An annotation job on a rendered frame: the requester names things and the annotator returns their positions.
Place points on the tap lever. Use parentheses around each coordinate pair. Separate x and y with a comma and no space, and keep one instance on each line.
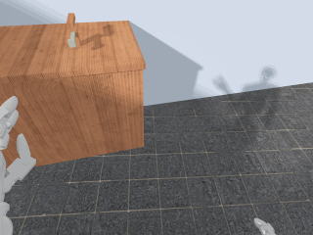
(71,42)

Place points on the robot left forearm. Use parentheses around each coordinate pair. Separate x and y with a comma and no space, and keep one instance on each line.
(6,225)

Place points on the robot right hand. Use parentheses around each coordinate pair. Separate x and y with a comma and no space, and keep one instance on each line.
(265,228)

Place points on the robot left hand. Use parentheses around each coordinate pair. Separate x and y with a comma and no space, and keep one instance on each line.
(20,167)

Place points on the counter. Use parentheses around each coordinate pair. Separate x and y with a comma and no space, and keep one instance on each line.
(73,102)

